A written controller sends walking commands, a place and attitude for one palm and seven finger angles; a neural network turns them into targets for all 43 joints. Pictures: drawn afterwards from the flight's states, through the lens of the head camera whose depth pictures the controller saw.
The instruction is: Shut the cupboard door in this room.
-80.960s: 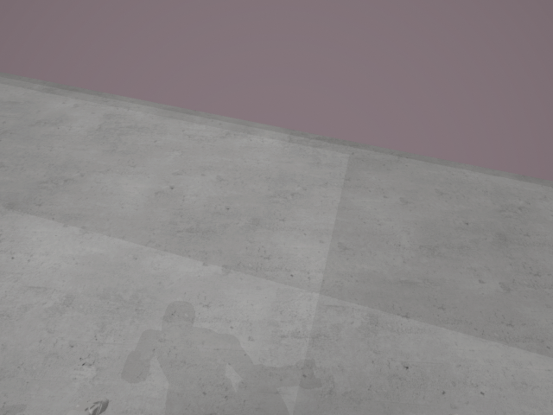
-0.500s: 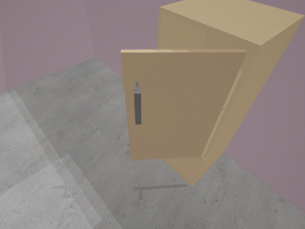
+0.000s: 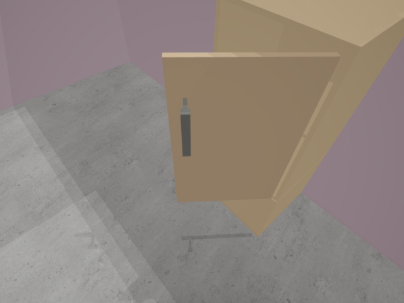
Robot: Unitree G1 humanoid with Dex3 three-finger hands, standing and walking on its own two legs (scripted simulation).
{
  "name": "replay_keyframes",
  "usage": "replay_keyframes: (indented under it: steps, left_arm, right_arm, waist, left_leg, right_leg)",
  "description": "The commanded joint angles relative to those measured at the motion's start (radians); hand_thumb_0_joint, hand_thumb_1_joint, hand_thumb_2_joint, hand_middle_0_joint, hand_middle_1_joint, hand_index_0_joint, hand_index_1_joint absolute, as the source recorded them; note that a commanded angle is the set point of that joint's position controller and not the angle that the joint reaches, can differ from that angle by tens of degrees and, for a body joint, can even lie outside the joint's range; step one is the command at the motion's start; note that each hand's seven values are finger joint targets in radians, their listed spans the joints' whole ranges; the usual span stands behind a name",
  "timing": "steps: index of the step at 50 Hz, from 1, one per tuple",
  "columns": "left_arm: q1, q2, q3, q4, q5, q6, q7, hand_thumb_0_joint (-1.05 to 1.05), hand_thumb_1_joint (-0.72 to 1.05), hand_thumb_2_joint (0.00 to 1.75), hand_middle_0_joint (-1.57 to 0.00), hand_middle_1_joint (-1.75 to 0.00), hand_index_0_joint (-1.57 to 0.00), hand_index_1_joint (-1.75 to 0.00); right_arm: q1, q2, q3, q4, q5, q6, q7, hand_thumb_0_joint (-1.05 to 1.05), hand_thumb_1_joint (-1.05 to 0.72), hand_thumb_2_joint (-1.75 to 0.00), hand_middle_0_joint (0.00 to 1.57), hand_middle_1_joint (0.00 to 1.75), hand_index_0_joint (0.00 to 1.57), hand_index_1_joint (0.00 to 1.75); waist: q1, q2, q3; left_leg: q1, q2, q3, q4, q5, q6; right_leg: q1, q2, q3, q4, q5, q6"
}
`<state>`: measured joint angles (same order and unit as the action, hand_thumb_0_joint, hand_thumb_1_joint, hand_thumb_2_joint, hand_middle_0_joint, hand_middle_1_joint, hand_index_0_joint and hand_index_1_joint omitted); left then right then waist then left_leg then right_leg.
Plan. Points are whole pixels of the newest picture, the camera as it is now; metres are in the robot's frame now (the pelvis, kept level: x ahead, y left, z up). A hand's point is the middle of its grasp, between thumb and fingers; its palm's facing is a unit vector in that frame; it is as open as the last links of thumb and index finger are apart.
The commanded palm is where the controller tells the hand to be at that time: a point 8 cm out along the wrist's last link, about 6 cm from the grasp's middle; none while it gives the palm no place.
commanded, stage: look again from close up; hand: left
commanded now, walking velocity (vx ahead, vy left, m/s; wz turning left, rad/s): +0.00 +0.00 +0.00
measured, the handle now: (185, 128) +0.49 +0.07 +0.05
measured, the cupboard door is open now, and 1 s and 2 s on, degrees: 51 51 51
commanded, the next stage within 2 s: shuffle to correct the standing spot in 0.38 s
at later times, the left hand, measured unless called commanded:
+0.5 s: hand out of the picture -0.02 +0.20 -0.19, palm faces +0.03 -0.98 -0.17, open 7.4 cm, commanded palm none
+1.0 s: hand out of the picture -0.07 +0.15 -0.19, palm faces +0.13 -0.98 -0.14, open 7.4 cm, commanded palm none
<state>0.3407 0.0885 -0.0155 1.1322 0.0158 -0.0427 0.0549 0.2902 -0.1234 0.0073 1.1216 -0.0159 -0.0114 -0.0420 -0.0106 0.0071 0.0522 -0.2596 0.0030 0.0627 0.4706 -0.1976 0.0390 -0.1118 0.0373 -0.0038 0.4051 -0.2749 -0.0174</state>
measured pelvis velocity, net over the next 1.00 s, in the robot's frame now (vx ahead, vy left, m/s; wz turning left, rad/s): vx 0.00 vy -0.01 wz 0.08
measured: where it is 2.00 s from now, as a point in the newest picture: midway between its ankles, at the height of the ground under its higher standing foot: outside the picture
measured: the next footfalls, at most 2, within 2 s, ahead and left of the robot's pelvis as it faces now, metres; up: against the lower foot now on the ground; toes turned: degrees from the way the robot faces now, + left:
right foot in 1.36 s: +0.08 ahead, -0.21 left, +0.00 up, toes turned +0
left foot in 1.58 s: +0.09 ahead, -0.02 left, +0.00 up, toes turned +13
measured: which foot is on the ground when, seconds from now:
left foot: down 0.00-1.00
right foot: down 0.00-1.00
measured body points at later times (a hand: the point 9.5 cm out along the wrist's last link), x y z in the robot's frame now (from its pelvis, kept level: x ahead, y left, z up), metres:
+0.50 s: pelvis -0.01 +0.03 +0.00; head -0.02 +0.06 +0.45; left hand -0.02 +0.26 -0.17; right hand +0.03 -0.21 -0.14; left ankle +0.03 +0.09 -0.74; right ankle -0.04 -0.11 -0.74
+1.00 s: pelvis +0.00 -0.01 -0.01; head -0.01 +0.02 +0.44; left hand -0.07 +0.20 -0.18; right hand +0.01 -0.24 -0.15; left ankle +0.03 +0.09 -0.74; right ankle -0.04 -0.11 -0.74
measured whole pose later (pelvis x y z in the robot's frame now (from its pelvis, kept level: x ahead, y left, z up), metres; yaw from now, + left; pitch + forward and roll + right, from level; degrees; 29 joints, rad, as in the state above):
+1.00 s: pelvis +0.00 -0.01 -0.01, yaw +5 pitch +1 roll -2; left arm 0.45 0.17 0.02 1.04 0.03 0.03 0.03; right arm 0.33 -0.13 -0.03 1.08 -0.02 0.02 -0.04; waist 0.01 -0.05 -0.03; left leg -0.36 0.01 0.02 0.61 -0.28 0.05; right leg -0.16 0.03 -0.11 0.47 -0.33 -0.04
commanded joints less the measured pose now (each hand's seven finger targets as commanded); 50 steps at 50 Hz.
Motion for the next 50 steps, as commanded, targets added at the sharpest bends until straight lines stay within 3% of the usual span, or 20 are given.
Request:
replay_keyframes:
  steps: [1,4,6,8,13,18,20,24,27,31,37,39,42,44,46,47,48,50]
  left_arm:
    - [0.088,0.109,0.012,-0.057,-0.007,-0.016,0.012,0.00,0.90,0.90,-0.20,-0.30,-0.20,-0.30]
    - [0.078,0.116,0.012,-0.077,0.000,0.000,0.007,0.00,0.90,0.90,-0.20,-0.30,-0.20,-0.30]
    - [0.077,0.131,0.012,-0.090,0.003,0.006,0.003,0.00,0.90,0.90,-0.20,-0.30,-0.20,-0.30]
    - [0.084,0.137,0.013,-0.099,0.004,0.010,0.000,0.00,0.90,0.90,-0.20,-0.30,-0.20,-0.30]
    - [0.074,0.160,0.014,-0.130,0.004,0.014,-0.003,0.00,0.90,0.90,-0.20,-0.30,-0.20,-0.30]
    - [0.071,0.179,0.016,-0.147,0.003,0.018,-0.006,0.00,0.90,0.90,-0.20,-0.30,-0.20,-0.30]
    - [0.068,0.184,0.015,-0.148,0.002,0.021,-0.009,0.00,0.90,0.90,-0.20,-0.30,-0.20,-0.30]
    - [0.072,0.192,0.016,-0.146,0.004,0.024,-0.010,0.00,0.90,0.90,-0.20,-0.30,-0.20,-0.30]
    - [0.107,0.154,0.009,-0.121,0.007,0.033,-0.013,0.00,0.90,0.90,-0.20,-0.30,-0.20,-0.30]
    - [0.129,0.154,0.016,-0.117,0.018,0.054,-0.022,0.00,0.90,0.90,-0.20,-0.30,-0.20,-0.30]
    - [0.148,0.136,0.025,-0.114,0.019,0.066,-0.034,0.00,0.90,0.90,-0.20,-0.30,-0.20,-0.30]
    - [0.161,0.131,0.030,-0.110,0.019,0.067,-0.035,0.00,0.90,0.90,-0.20,-0.30,-0.20,-0.30]
    - [0.188,0.141,0.037,-0.105,0.016,0.062,-0.034,0.00,0.90,0.90,-0.20,-0.30,-0.20,-0.30]
    - [0.205,0.149,0.040,-0.107,0.016,0.064,-0.030,0.00,0.90,0.90,-0.20,-0.30,-0.20,-0.30]
    - [0.203,0.160,0.044,-0.113,0.015,0.064,-0.024,0.00,0.90,0.90,-0.20,-0.30,-0.20,-0.30]
    - [0.198,0.164,0.043,-0.117,0.014,0.061,-0.021,0.00,0.90,0.90,-0.20,-0.30,-0.20,-0.30]
    - [0.175,0.154,0.041,-0.125,0.012,0.057,-0.019,0.00,0.90,0.90,-0.20,-0.30,-0.20,-0.30]
    - [0.154,0.140,0.037,-0.128,0.011,0.055,-0.023,0.00,0.90,0.90,-0.20,-0.30,-0.20,-0.30]
  right_arm:
    - [0.066,-0.094,-0.021,-0.078,0.007,-0.033,0.003,0.00,-0.90,-0.90,0.20,0.30,0.20,0.30]
    - [0.038,-0.112,-0.025,-0.098,0.003,-0.022,0.011,0.00,-0.90,-0.90,0.20,0.30,0.20,0.30]
    - [0.026,-0.128,-0.027,-0.115,0.002,-0.015,0.016,0.00,-0.90,-0.90,0.20,0.30,0.20,0.30]
    - [0.023,-0.131,-0.028,-0.123,0.001,-0.014,0.017,0.00,-0.90,-0.90,0.20,0.30,0.20,0.30]
    - [0.008,-0.165,-0.031,-0.144,0.003,-0.020,0.018,0.00,-0.90,-0.90,0.20,0.30,0.20,0.30]
    - [-0.012,-0.182,-0.031,-0.147,0.004,-0.023,0.020,0.00,-0.90,-0.90,0.20,0.30,0.20,0.30]
    - [-0.019,-0.190,-0.032,-0.146,0.004,-0.021,0.022,0.00,-0.90,-0.90,0.20,0.30,0.20,0.30]
    - [-0.023,-0.197,-0.032,-0.139,0.006,-0.022,0.023,0.00,-0.90,-0.90,0.20,0.30,0.20,0.30]
    - [-0.004,-0.172,-0.030,-0.118,0.006,-0.015,0.022,0.00,-0.90,-0.90,0.20,0.30,0.20,0.30]
    - [0.001,-0.218,-0.054,-0.114,0.001,0.001,0.015,0.00,-0.90,-0.90,0.20,0.30,0.20,0.30]
    - [0.024,-0.211,-0.066,-0.104,-0.003,0.006,0.003,0.00,-0.90,-0.90,0.20,0.30,0.20,0.30]
    - [0.022,-0.208,-0.070,-0.103,-0.004,0.009,0.002,0.00,-0.90,-0.90,0.20,0.30,0.20,0.30]
    - [0.014,-0.175,-0.069,-0.101,-0.006,0.010,0.003,0.00,-0.90,-0.90,0.20,0.30,0.20,0.30]
    - [0.008,-0.157,-0.066,-0.109,-0.007,0.013,0.004,0.00,-0.90,-0.90,0.20,0.30,0.20,0.30]
    - [0.025,-0.109,-0.057,-0.106,-0.008,0.015,0.004,0.00,-0.90,-0.90,0.20,0.30,0.20,0.30]
    - [0.030,-0.084,-0.049,-0.105,-0.006,0.013,0.003,0.00,-0.90,-0.90,0.20,0.30,0.20,0.30]
    - [0.031,-0.074,-0.045,-0.101,-0.008,0.009,0.003,0.00,-0.90,-0.90,0.20,0.30,0.20,0.30]
    - [0.050,-0.065,-0.042,-0.090,-0.008,0.006,0.002,0.00,-0.90,-0.90,0.20,0.30,0.20,0.30]
  waist:
    - [-0.011,-0.067,-0.133]
    - [0.000,-0.019,0.035]
    - [0.001,-0.016,0.087]
    - [0.004,0.010,0.081]
    - [0.010,-0.047,0.037]
    - [0.015,-0.006,0.003]
    - [0.014,0.021,0.008]
    - [0.017,0.015,0.000]
    - [0.018,-0.008,0.008]
    - [0.015,0.057,0.028]
    - [0.014,0.055,-0.006]
    - [0.019,0.058,-0.004]
    - [0.032,-0.001,0.015]
    - [0.030,-0.043,0.041]
    - [0.022,-0.143,0.049]
    - [0.019,-0.176,0.049]
    - [0.008,-0.169,0.053]
    - [-0.007,-0.119,0.042]
  left_leg:
    - [0.094,0.093,-0.120,0.004,0.182,0.000]
    - [0.015,0.091,-0.139,-0.045,0.070,0.004]
    - [-0.023,0.084,-0.153,-0.075,-0.032,0.005]
    - [-0.026,0.085,-0.159,-0.090,-0.061,0.008]
    - [-0.015,0.095,-0.172,-0.101,-0.036,0.018]
    - [0.001,0.102,-0.177,-0.115,-0.029,0.021]
    - [0.000,0.105,-0.188,-0.139,-0.083,0.018]
    - [-0.004,0.112,-0.197,-0.162,-0.097,0.021]
    - [-0.025,0.140,-0.247,-0.214,-0.214,0.029]
    - [-0.059,0.197,-0.345,-0.302,-0.419,0.058]
    - [-0.026,0.221,-0.374,-0.282,-0.327,0.096]
    - [-0.072,0.209,-0.345,-0.261,-0.319,0.086]
    - [-0.155,0.144,-0.267,-0.201,-0.276,0.045]
    - [-0.190,0.086,-0.187,-0.108,-0.284,0.025]
    - [-0.196,0.015,-0.072,0.063,-0.193,0.010]
    - [-0.183,-0.003,-0.021,0.154,-0.132,0.008]
    - [-0.169,0.003,-0.002,0.207,-0.110,0.008]
    - [-0.127,0.020,0.004,0.199,-0.096,0.007]
  right_leg:
    - [-0.017,-0.157,0.100,0.021,0.417,-0.038]
    - [-0.141,-0.129,0.101,-0.012,0.107,-0.042]
    - [-0.184,-0.116,0.109,-0.026,-0.010,-0.046]
    - [-0.183,-0.111,0.104,-0.022,-0.021,-0.046]
    - [-0.148,-0.111,0.096,-0.009,0.023,-0.037]
    - [-0.124,-0.113,0.087,-0.011,0.043,-0.030]
    - [-0.131,-0.110,0.084,-0.013,0.021,-0.027]
    - [-0.108,-0.113,0.070,-0.012,0.035,-0.022]
    - [-0.097,-0.095,0.024,0.004,-0.008,-0.007]
    - [-0.146,-0.063,-0.029,0.100,-0.107,-0.005]
    - [-0.172,-0.063,-0.034,0.124,-0.104,-0.012]
    - [-0.122,-0.065,-0.037,0.067,-0.071,-0.012]
    - [-0.035,-0.084,-0.022,-0.032,-0.054,-0.028]
    - [-0.072,-0.124,0.023,-0.072,-0.167,-0.050]
    - [-0.110,-0.189,0.106,-0.152,-0.253,-0.097]
    - [-0.126,-0.230,0.140,-0.185,-0.225,-0.122]
    - [-0.146,-0.245,0.140,-0.174,-0.142,-0.136]
    - [-0.148,-0.220,0.080,-0.100,0.022,-0.142]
